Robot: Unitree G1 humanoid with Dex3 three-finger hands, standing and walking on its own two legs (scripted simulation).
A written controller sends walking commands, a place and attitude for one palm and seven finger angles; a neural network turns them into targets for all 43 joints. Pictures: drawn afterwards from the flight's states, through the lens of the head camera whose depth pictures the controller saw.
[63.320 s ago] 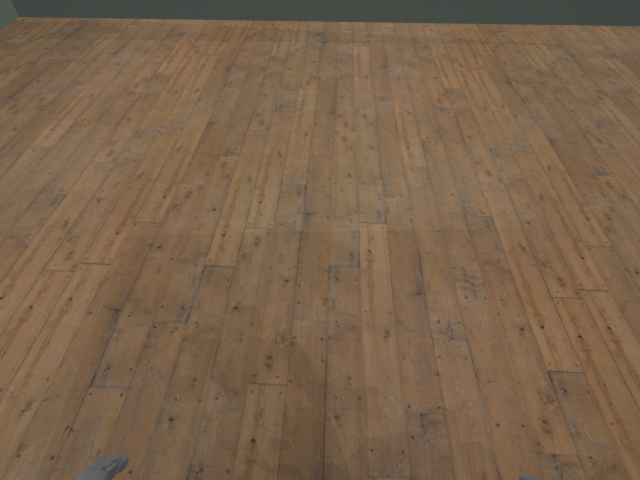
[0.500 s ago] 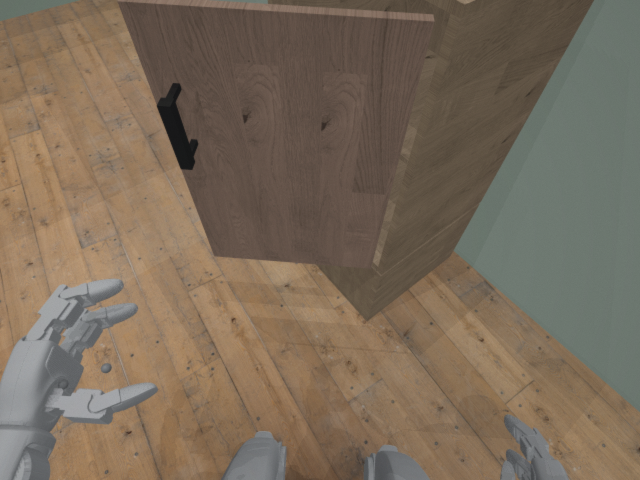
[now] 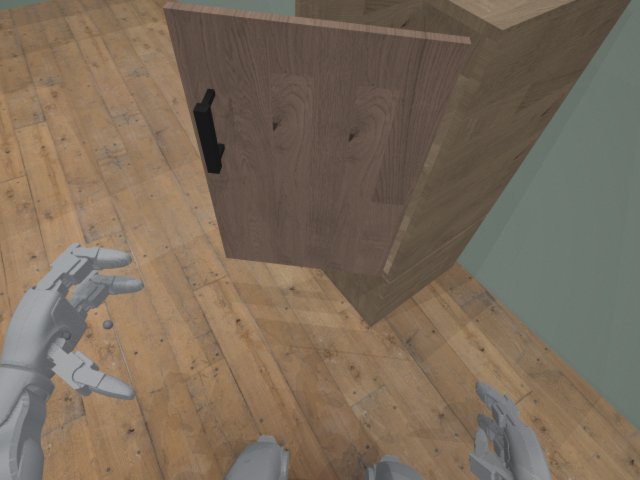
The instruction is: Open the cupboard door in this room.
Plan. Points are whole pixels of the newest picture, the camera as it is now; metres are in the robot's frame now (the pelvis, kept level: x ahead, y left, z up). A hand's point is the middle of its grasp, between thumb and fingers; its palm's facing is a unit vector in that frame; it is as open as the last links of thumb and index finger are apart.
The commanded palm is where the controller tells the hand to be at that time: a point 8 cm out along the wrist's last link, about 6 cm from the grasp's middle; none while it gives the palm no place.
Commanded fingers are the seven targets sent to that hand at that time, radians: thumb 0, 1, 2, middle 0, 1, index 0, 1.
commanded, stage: raise the hand with hooked fingers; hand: left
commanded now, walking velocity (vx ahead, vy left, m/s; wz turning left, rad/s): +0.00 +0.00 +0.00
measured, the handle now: (212, 132) +0.59 +0.23 +0.05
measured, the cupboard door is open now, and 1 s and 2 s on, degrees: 47 47 47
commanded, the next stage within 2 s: move the hooked fingers beside the handle in 0.62 s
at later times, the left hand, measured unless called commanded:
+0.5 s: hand (118, 298) +0.29 +0.26 +0.06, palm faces +0.00 -1.00 -0.03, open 14.0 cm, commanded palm +0.27 +0.30 +0.06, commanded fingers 0.00 -0.50 0.30 -0.30 -1.20 -0.30 -1.20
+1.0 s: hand (134, 269) +0.33 +0.25 +0.06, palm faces -0.01 -1.00 -0.03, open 14.0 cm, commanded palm +0.31 +0.30 +0.06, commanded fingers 0.00 -0.50 0.30 -0.30 -1.20 -0.30 -1.20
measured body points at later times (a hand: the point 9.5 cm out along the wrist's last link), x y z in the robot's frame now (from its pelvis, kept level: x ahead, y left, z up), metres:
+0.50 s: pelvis +0.01 -0.01 +0.00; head +0.08 +0.01 +0.45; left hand +0.29 +0.31 +0.06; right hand +0.15 -0.27 -0.07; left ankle +0.03 +0.08 -0.67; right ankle +0.01 -0.14 -0.67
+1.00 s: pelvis +0.00 -0.03 +0.00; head +0.08 -0.01 +0.44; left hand +0.32 +0.31 +0.06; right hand +0.15 -0.29 -0.09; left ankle +0.03 +0.08 -0.67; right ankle +0.01 -0.14 -0.67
